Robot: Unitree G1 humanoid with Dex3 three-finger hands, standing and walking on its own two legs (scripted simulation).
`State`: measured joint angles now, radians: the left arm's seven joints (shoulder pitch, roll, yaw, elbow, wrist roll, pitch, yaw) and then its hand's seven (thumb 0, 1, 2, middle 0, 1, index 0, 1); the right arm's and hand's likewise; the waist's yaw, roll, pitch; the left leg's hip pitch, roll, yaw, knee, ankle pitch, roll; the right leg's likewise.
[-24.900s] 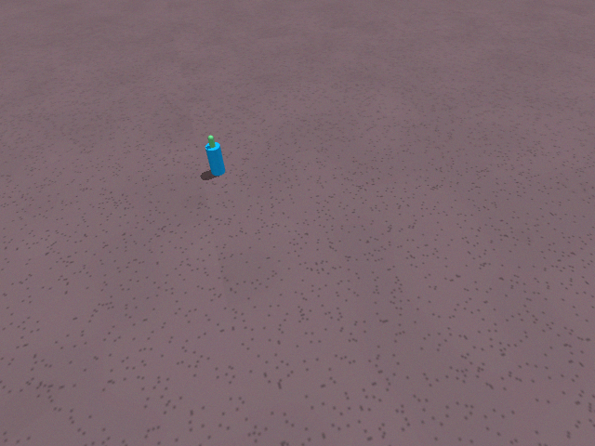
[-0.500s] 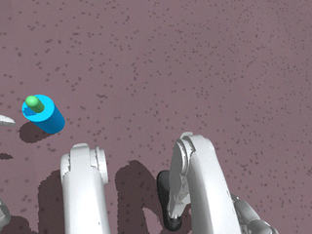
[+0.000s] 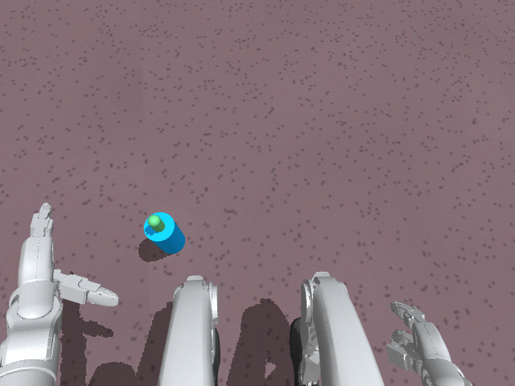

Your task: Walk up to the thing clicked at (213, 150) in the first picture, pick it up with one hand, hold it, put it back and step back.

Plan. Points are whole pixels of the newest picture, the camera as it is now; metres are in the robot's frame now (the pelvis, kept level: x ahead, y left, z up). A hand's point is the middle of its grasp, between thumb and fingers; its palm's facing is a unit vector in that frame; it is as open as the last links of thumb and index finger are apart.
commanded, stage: home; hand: left
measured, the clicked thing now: (163, 231) +0.44 +0.25 -0.41
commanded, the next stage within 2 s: none
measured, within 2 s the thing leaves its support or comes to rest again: neither
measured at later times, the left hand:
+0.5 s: hand (61, 289) +0.26 +0.21 +0.10, palm faces +0.15 -0.93 -0.33, open 17.5 cm
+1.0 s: hand (50, 323) +0.23 +0.19 +0.14, palm faces +0.16 -0.94 -0.29, open 17.7 cm
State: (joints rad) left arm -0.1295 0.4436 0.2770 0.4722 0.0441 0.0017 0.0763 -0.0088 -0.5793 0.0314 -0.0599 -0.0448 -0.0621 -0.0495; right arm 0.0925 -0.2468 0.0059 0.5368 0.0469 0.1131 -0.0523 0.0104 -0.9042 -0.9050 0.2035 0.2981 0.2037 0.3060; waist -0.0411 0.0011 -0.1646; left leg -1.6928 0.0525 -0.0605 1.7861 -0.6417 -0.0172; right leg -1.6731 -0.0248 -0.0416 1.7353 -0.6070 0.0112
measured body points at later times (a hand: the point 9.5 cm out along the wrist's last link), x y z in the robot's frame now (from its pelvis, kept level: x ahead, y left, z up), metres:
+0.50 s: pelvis +0.07 +0.01 +0.18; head +0.11 +0.02 +0.62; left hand +0.24 +0.26 +0.13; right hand +0.22 -0.23 +0.09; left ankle +0.07 +0.13 -0.49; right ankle +0.08 -0.13 -0.49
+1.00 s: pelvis +0.07 +0.00 +0.20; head +0.09 +0.01 +0.65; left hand +0.22 +0.24 +0.16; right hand +0.25 -0.23 +0.13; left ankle +0.07 +0.13 -0.49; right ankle +0.08 -0.13 -0.49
